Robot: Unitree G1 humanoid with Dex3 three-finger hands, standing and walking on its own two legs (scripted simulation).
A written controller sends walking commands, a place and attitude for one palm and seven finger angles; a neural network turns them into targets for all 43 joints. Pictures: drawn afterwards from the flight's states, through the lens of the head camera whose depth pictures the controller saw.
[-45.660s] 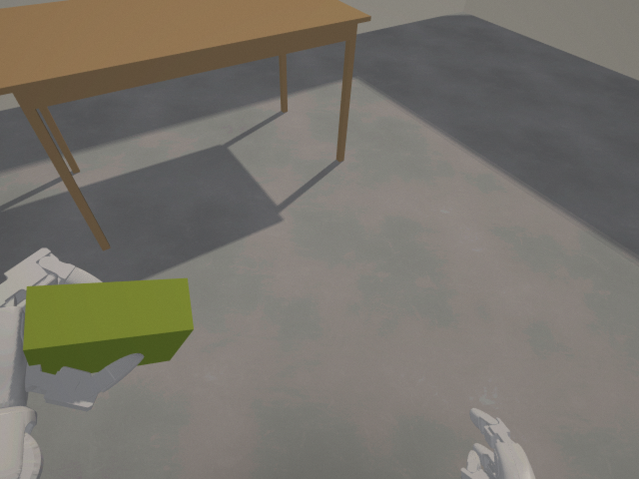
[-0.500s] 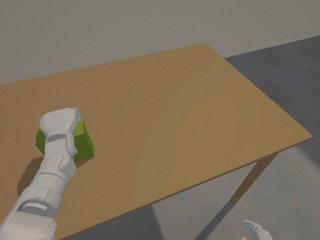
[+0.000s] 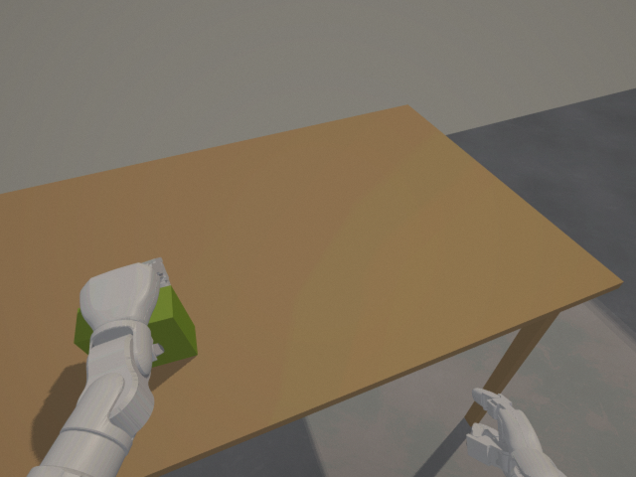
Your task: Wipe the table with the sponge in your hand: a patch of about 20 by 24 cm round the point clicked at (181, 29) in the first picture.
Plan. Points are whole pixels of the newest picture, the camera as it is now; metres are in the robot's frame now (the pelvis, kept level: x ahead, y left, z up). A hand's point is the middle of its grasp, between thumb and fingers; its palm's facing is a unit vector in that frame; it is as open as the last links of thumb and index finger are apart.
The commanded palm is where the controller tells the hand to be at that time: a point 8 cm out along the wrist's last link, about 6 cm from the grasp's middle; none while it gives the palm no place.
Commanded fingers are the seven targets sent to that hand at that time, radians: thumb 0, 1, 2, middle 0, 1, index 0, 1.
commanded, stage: wipe back along the first lane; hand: left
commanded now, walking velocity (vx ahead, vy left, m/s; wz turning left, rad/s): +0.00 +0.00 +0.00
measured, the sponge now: (147, 339) +0.29 +0.29 -0.01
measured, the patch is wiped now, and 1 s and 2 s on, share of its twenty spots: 1.00 1.00 1.00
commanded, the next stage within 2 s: lift the sponge slowly off the table in 0.36 s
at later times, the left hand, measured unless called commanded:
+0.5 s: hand (141, 348) +0.25 +0.26 +0.05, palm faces +0.04 -0.10 -0.99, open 9.5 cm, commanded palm +0.21 +0.25 +0.09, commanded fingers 0.00 0.10 1.30 -1.20 -1.60 -1.20 -1.60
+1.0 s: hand (142, 350) +0.24 +0.25 +0.05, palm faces +0.01 -0.16 -0.99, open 9.4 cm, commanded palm +0.22 +0.24 +0.12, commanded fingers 0.00 0.10 1.30 -1.20 -1.60 -1.20 -1.60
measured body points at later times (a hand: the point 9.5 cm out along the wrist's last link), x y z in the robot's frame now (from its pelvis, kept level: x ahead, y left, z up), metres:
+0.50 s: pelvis -0.02 +0.00 +0.00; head -0.04 -0.03 +0.45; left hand +0.24 +0.26 +0.10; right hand +0.20 -0.22 -0.08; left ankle -0.03 +0.07 -0.74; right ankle -0.03 -0.10 -0.74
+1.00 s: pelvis -0.01 -0.01 +0.00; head -0.03 -0.04 +0.45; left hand +0.24 +0.25 +0.11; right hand +0.23 -0.22 -0.07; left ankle -0.03 +0.07 -0.74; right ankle -0.03 -0.10 -0.74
